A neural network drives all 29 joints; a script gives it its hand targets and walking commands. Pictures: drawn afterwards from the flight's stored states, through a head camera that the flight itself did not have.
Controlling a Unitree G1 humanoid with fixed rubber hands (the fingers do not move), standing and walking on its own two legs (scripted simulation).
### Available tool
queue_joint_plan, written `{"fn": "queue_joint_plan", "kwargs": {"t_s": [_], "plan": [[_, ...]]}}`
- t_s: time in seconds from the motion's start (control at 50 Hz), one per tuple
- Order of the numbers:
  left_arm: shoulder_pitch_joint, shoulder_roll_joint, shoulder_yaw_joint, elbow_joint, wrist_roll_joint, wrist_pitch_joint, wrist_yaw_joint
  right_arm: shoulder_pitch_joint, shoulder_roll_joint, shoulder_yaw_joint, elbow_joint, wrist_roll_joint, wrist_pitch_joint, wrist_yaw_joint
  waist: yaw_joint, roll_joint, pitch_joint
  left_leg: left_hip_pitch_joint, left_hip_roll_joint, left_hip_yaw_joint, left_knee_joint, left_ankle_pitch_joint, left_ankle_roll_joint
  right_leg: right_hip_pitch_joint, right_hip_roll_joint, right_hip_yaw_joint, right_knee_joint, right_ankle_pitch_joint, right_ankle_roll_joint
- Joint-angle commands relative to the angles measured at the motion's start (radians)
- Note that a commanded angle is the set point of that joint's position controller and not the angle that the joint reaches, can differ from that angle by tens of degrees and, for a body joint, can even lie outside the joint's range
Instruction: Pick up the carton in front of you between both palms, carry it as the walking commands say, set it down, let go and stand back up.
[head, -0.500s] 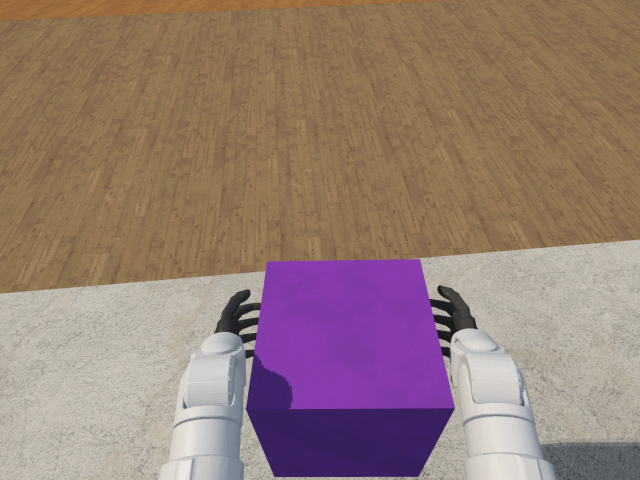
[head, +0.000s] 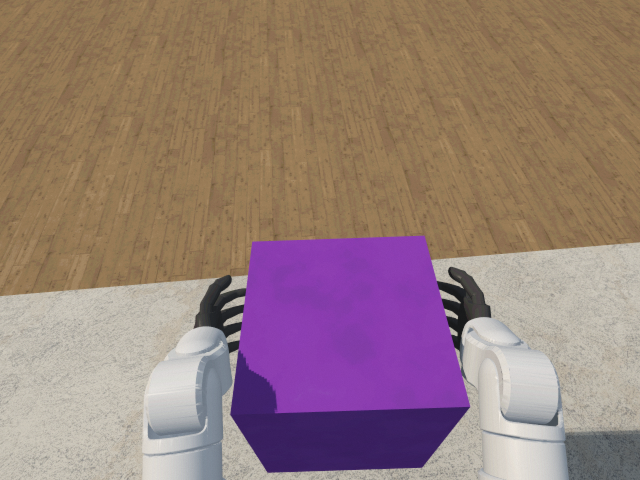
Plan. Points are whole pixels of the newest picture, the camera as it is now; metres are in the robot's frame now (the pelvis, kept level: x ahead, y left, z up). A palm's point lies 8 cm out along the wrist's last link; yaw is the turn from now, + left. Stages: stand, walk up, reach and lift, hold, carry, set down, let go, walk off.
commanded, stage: carry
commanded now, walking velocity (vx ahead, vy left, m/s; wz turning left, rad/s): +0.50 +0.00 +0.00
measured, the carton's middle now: (341, 360) +0.28 +0.01 +0.02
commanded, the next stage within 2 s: none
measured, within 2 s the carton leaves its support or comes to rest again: neither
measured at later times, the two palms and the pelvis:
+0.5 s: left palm (280, 192) +0.54 +0.10 +0.09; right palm (458, 185) +0.56 -0.20 +0.09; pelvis +0.28 -0.06 +0.01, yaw +2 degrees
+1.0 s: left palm (289, 109) +0.89 +0.12 +0.07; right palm (419, 110) +0.86 -0.18 +0.08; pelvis +0.61 -0.01 +0.02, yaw -2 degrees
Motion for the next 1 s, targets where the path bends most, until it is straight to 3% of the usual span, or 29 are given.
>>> {"fn": "queue_joint_plan", "kwargs": {"t_s": [0.0,0.02,0.04,0.06,0.08,0.12,0.2,0.22,0.26,0.28,0.3,0.32,0.34,0.38,0.4,0.44,0.52,0.66,0.7,0.72,0.74,0.76,0.78,0.8,0.82,0.84,0.86,0.9,0.98], "plan": [[-0.496,-0.861,-0.748,-0.110,-0.420,0.050,-0.266,-0.343,0.856,0.705,-0.079,0.337,0.053,0.224,-0.044,0.329,-0.179,0.615,0.443,-0.671,-0.221,-0.014,0.226,-0.596,0.050,-0.075,0.367,-0.140,-0.022],[-0.494,-0.868,-0.747,-0.114,-0.427,0.058,-0.273,-0.352,0.887,0.707,-0.109,0.345,0.066,0.221,-0.043,0.229,-0.141,0.597,0.464,-0.655,-0.213,0.093,0.252,-0.660,0.007,-0.024,0.439,-0.157,-0.036],[-0.512,-0.872,-0.745,-0.118,-0.440,0.065,-0.278,-0.390,0.896,0.710,-0.138,0.352,0.075,0.218,-0.045,0.162,-0.137,0.590,0.441,-0.592,-0.203,0.177,0.232,-0.675,-0.013,-0.017,0.455,-0.149,-0.043],[-0.526,-0.880,-0.746,-0.128,-0.456,0.070,-0.280,-0.428,0.894,0.716,-0.169,0.366,0.082,0.217,-0.044,0.115,-0.146,0.563,0.422,-0.521,-0.230,0.122,0.202,-0.663,-0.030,-0.013,0.402,-0.108,-0.042],[-0.535,-0.882,-0.743,-0.130,-0.461,0.074,-0.278,-0.462,0.894,0.727,-0.189,0.384,0.090,0.217,-0.042,0.112,-0.141,0.523,0.385,-0.434,-0.261,0.094,0.165,-0.615,-0.040,-0.029,0.320,-0.046,-0.033],[-0.518,-0.882,-0.733,-0.125,-0.451,0.080,-0.264,-0.477,0.882,0.737,-0.195,0.412,0.106,0.224,-0.034,0.159,-0.128,0.440,0.307,-0.280,-0.272,0.116,0.121,-0.486,-0.006,-0.086,0.170,0.077,-0.014],[-0.466,-0.855,-0.700,-0.103,-0.402,0.097,-0.235,-0.451,0.845,0.729,-0.168,0.433,0.131,0.239,-0.029,0.215,-0.107,0.306,0.246,-0.111,-0.231,0.170,0.064,-0.241,0.049,-0.181,-0.031,0.262,-0.010],[-0.458,-0.851,-0.692,-0.098,-0.394,0.101,-0.233,-0.456,0.839,0.728,-0.163,0.434,0.137,0.242,-0.018,0.206,-0.111,0.253,0.234,-0.075,-0.180,0.183,0.047,-0.133,0.064,-0.212,-0.079,0.320,-0.015],[-0.458,-0.839,-0.678,-0.084,-0.386,0.110,-0.232,-0.459,0.821,0.723,-0.158,0.429,0.147,0.245,-0.006,0.143,-0.169,0.120,0.177,0.014,0.045,0.271,0.006,0.158,0.092,-0.257,-0.104,0.262,-0.034],[-0.447,-0.833,-0.669,-0.068,-0.381,0.115,-0.232,-0.476,0.801,0.715,-0.153,0.428,0.154,0.247,0.020,0.057,-0.216,-0.008,0.145,0.039,0.252,0.145,-0.020,0.325,-0.020,-0.103,-0.130,0.151,-0.045],[-0.447,-0.819,-0.654,-0.042,-0.365,0.112,-0.232,-0.512,0.806,0.727,-0.169,0.436,0.165,0.250,0.027,-0.215,-0.245,-0.226,0.028,0.031,0.549,-0.119,-0.073,0.412,-0.304,0.422,-0.324,-0.046,-0.164],[-0.474,-0.838,-0.653,-0.040,-0.370,0.113,-0.232,-0.531,0.822,0.728,-0.156,0.440,0.170,0.253,0.020,-0.233,-0.214,-0.377,0.019,-0.095,0.715,-0.291,-0.049,0.430,-0.383,0.581,-0.388,0.023,-0.245],[-0.491,-0.870,-0.662,-0.062,-0.380,0.112,-0.233,-0.536,0.847,0.725,-0.144,0.445,0.165,0.257,0.013,-0.153,-0.202,-0.408,0.080,-0.151,0.782,-0.278,-0.020,0.399,-0.365,0.507,-0.362,0.135,-0.242],[-0.538,-0.936,-0.693,-0.105,-0.406,0.098,-0.241,-0.538,0.899,0.722,-0.152,0.441,0.144,0.259,0.006,-0.001,-0.208,-0.400,0.140,-0.170,0.735,-0.164,0.004,0.332,-0.311,0.337,-0.348,0.275,-0.202],[-0.556,-0.958,-0.711,-0.126,-0.418,0.089,-0.246,-0.529,0.913,0.725,-0.160,0.430,0.134,0.256,0.003,0.009,-0.211,-0.364,0.152,-0.169,0.665,-0.110,0.002,0.301,-0.283,0.250,-0.361,0.322,-0.171],[-0.546,-0.974,-0.728,-0.148,-0.434,0.077,-0.256,-0.492,0.948,0.733,-0.163,0.405,0.115,0.244,0.006,-0.041,-0.223,-0.326,0.125,-0.121,0.567,-0.077,-0.007,0.301,-0.245,0.140,-0.367,0.422,-0.148],[-0.509,-0.929,-0.744,-0.175,-0.459,0.075,-0.276,-0.406,0.935,0.731,-0.164,0.355,0.090,0.217,0.008,-0.076,-0.184,-0.365,0.085,-0.054,0.361,0.006,-0.023,0.360,-0.201,0.022,-0.366,0.550,-0.151],[-0.421,-0.877,-0.716,-0.120,-0.418,0.088,-0.285,-0.369,0.896,0.731,-0.160,0.357,0.111,0.226,0.013,-0.112,-0.039,-0.241,0.032,0.058,0.051,0.173,0.008,0.336,-0.154,-0.111,-0.341,0.731,-0.119],[-0.423,-0.873,-0.715,-0.117,-0.413,0.087,-0.283,-0.381,0.895,0.734,-0.156,0.371,0.114,0.235,0.002,-0.132,-0.068,-0.089,0.001,0.096,0.021,0.165,0.023,0.321,-0.148,-0.158,-0.222,0.890,-0.096],[-0.426,-0.871,-0.718,-0.118,-0.412,0.087,-0.282,-0.373,0.897,0.731,-0.145,0.372,0.112,0.239,-0.013,-0.110,-0.115,0.062,-0.038,0.138,-0.016,0.136,0.023,0.278,-0.120,-0.210,-0.085,0.917,-0.073],[-0.430,-0.867,-0.722,-0.120,-0.409,0.086,-0.281,-0.366,0.895,0.726,-0.137,0.374,0.111,0.244,-0.031,-0.062,-0.173,0.262,-0.011,0.100,-0.014,0.072,0.026,0.156,-0.094,-0.215,0.079,0.801,-0.050],[-0.450,-0.858,-0.724,-0.122,-0.405,0.088,-0.281,-0.352,0.889,0.719,-0.124,0.369,0.109,0.248,-0.049,0.084,-0.230,0.418,0.202,-0.229,-0.092,-0.090,0.075,-0.019,-0.043,-0.208,0.327,0.518,-0.017],[-0.456,-0.873,-0.739,-0.143,-0.409,0.090,-0.279,-0.347,0.896,0.716,-0.087,0.367,0.095,0.252,-0.041,0.374,-0.298,0.636,0.433,-0.686,-0.222,-0.121,0.231,-0.342,0.103,-0.135,0.619,0.055,0.010],[-0.467,-0.889,-0.741,-0.130,-0.407,0.080,-0.279,-0.354,0.932,0.731,-0.108,0.387,0.090,0.257,-0.035,0.282,-0.272,0.621,0.437,-0.681,-0.245,0.022,0.239,-0.445,0.063,-0.011,0.747,-0.035,-0.017],[-0.472,-0.920,-0.747,-0.126,-0.412,0.067,-0.280,-0.380,0.963,0.745,-0.128,0.400,0.080,0.260,-0.037,0.218,-0.266,0.570,0.399,-0.563,-0.221,0.135,0.222,-0.459,0.017,0.025,0.776,-0.014,-0.041],[-0.478,-0.952,-0.753,-0.128,-0.413,0.054,-0.280,-0.408,0.986,0.750,-0.144,0.410,0.072,0.262,-0.035,0.101,-0.251,0.505,0.376,-0.461,-0.209,0.202,0.182,-0.444,-0.025,0.031,0.717,0.043,-0.052],[-0.468,-0.975,-0.755,-0.125,-0.413,0.042,-0.277,-0.425,1.001,0.763,-0.163,0.421,0.064,0.263,-0.029,0.065,-0.233,0.444,0.356,-0.391,-0.220,0.237,0.152,-0.427,-0.052,0.033,0.639,0.095,-0.054],[-0.426,-0.997,-0.756,-0.114,-0.403,0.024,-0.269,-0.414,1.005,0.773,-0.177,0.431,0.054,0.267,-0.025,0.106,-0.237,0.396,0.322,-0.284,-0.247,0.212,0.113,-0.377,-0.045,0.001,0.528,0.148,-0.043],[-0.353,-0.989,-0.762,-0.109,-0.370,0.000,-0.248,-0.344,0.964,0.771,-0.183,0.430,0.045,0.281,-0.026,0.163,-0.185,0.423,0.284,-0.165,-0.278,0.265,0.114,-0.433,-0.025,-0.075,0.323,0.218,-0.007]]}}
